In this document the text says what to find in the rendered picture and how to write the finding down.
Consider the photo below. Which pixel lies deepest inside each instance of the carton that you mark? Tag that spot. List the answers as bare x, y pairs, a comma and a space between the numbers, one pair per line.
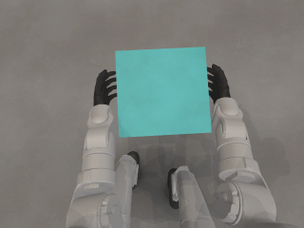
162, 91

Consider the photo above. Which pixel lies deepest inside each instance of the robot left forearm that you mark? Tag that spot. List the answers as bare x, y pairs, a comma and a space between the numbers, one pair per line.
98, 167

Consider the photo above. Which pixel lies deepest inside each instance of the robot right hand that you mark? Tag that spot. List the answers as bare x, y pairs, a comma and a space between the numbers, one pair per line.
220, 88

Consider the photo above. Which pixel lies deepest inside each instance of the robot left upper arm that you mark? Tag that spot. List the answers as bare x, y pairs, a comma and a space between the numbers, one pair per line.
102, 210

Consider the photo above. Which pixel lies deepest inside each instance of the right robot thigh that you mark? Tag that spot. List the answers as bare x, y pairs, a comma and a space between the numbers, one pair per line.
193, 209

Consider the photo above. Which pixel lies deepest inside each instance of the robot right foot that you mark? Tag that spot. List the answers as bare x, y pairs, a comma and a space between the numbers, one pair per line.
173, 203

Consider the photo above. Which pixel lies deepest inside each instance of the robot left hand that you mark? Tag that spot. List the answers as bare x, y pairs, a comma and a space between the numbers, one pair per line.
102, 90

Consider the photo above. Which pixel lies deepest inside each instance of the robot right forearm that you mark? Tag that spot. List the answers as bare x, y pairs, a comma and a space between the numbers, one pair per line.
235, 157

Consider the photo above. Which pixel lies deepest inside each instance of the robot right upper arm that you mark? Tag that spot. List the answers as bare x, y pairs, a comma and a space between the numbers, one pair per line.
246, 205

